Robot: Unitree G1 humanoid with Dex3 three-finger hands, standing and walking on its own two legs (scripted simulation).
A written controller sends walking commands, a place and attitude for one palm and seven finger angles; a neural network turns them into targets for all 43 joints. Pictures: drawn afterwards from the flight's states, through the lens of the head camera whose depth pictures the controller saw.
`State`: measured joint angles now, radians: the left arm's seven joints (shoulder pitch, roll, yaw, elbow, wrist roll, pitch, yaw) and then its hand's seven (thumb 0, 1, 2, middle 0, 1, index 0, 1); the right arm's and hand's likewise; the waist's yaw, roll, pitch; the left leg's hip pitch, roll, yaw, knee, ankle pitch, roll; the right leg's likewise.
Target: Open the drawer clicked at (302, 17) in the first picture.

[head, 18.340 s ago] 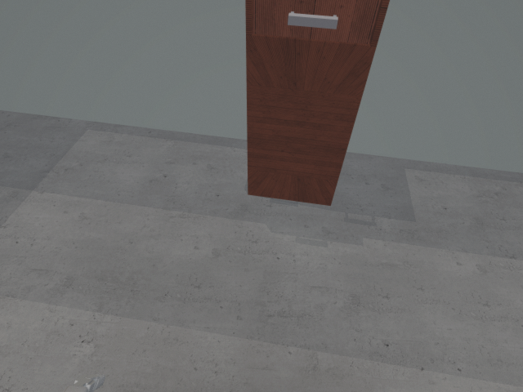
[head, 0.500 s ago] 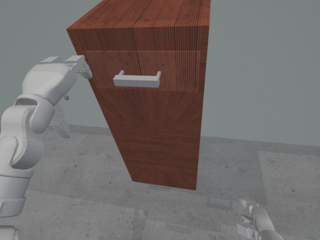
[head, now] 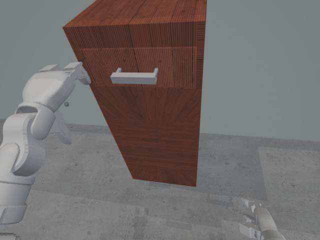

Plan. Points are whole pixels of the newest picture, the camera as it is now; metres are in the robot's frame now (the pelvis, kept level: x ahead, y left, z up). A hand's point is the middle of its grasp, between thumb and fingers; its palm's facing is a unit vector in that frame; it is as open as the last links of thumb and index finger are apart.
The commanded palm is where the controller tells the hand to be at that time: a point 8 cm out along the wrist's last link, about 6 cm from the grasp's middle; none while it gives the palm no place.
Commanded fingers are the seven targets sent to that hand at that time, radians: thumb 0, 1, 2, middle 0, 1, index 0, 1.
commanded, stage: move the hooked fingers above the handle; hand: left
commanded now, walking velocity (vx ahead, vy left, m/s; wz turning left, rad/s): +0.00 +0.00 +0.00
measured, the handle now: (135, 74) +0.58 +0.17 +0.12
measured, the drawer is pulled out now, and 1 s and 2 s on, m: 0.00 0.00 0.00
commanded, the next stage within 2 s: none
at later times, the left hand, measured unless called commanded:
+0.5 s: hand (104, 93) +0.40 +0.19 +0.18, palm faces +0.02 -0.01 -1.00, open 13.9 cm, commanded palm +0.37 +0.21 +0.26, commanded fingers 0.00 -0.50 0.30 -0.30 -1.20 -0.30 -1.20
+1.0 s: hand (121, 86) +0.45 +0.17 +0.17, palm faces -0.02 -0.02 -1.00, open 13.9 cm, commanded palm +0.44 +0.20 +0.25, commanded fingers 0.00 -0.50 0.30 -0.30 -1.20 -0.30 -1.20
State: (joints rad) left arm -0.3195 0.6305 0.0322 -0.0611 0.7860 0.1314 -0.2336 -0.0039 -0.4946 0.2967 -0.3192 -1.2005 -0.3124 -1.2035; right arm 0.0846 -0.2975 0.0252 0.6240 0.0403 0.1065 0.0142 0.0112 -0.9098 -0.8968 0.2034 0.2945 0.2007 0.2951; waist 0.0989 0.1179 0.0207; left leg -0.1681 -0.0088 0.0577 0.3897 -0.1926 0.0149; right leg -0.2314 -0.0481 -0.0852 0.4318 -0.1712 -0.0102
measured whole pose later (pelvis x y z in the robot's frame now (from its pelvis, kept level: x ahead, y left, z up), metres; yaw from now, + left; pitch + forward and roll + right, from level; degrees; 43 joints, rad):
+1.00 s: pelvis +0.04 +0.00 +0.00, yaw +1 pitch +4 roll +1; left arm -0.66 0.51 -0.22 0.29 0.85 0.03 -0.21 0.00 -0.49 0.30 -0.32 -1.20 -0.32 -1.20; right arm 0.14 -0.29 0.01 0.64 0.05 0.13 -0.02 0.01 -0.91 -0.90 0.20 0.29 0.20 0.30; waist 0.04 0.08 -0.02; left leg -0.21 -0.01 0.04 0.39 -0.24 0.02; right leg -0.27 -0.05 -0.10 0.43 -0.22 0.00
